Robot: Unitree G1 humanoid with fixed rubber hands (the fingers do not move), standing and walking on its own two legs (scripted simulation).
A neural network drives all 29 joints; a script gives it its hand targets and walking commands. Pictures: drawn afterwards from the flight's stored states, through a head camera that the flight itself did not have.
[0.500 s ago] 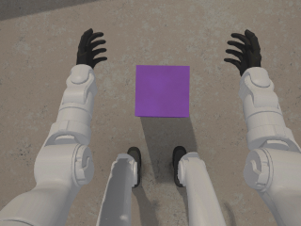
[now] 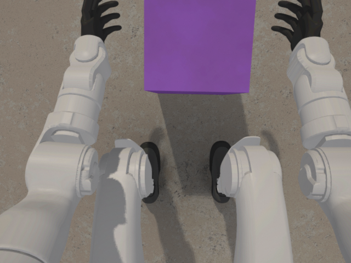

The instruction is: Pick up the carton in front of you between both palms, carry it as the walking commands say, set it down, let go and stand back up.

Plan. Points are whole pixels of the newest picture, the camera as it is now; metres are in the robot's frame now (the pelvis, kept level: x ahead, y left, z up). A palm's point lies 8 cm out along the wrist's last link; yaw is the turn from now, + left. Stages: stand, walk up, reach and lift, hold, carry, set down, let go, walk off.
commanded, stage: reach and lift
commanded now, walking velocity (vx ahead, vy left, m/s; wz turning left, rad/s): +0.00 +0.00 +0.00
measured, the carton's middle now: (194, 52) +0.51 -0.03 -0.30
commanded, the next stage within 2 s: none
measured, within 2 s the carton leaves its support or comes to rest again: leaves its support in 1.08 s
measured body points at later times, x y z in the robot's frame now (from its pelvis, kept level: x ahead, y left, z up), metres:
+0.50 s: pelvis +0.00 +0.00 -0.06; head +0.36 -0.01 +0.20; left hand +0.55 +0.15 -0.24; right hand +0.53 -0.21 -0.24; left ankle +0.12 +0.12 -0.39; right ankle +0.12 -0.12 -0.39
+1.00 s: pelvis -0.01 +0.00 -0.06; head +0.35 -0.01 +0.20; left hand +0.55 +0.12 -0.23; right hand +0.53 -0.18 -0.23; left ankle +0.12 +0.12 -0.39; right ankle +0.12 -0.12 -0.39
